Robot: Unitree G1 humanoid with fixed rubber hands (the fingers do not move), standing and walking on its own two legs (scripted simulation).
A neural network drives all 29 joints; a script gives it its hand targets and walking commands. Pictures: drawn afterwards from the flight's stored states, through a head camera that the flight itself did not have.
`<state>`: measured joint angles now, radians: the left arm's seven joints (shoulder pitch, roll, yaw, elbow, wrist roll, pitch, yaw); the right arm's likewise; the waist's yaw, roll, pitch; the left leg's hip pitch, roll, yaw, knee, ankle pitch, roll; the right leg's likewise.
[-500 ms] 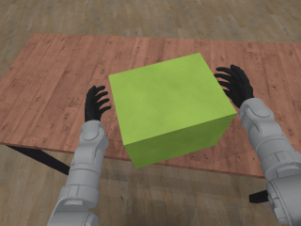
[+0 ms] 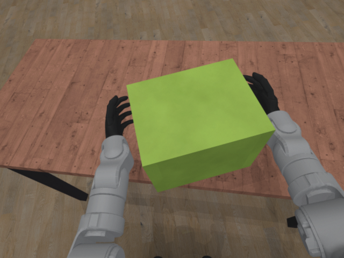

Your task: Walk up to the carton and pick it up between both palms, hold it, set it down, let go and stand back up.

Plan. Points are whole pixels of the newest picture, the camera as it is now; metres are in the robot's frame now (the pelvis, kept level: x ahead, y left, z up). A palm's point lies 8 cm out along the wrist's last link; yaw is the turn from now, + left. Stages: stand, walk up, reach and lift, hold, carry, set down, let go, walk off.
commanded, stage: reach and lift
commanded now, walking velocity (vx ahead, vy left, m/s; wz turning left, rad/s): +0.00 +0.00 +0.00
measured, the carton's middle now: (193, 128) +0.42 -0.01 +0.03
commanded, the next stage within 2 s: none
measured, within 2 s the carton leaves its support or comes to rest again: leaves its support in 1.44 s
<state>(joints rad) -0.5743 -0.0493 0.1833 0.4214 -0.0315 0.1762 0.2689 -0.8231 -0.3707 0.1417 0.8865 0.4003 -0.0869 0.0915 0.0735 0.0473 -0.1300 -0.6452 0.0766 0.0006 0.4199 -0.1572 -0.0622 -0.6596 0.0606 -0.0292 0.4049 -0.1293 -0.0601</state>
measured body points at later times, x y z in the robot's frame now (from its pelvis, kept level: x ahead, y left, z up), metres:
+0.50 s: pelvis +0.00 +0.00 +0.00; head +0.09 -0.02 +0.44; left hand +0.40 +0.17 +0.04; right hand +0.46 -0.16 +0.05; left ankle +0.00 +0.16 -0.73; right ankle +0.01 -0.08 -0.73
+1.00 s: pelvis +0.00 +0.00 +0.00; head +0.09 -0.02 +0.44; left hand +0.40 +0.17 +0.04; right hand +0.46 -0.16 +0.05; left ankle +0.00 +0.16 -0.73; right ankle +0.01 -0.08 -0.73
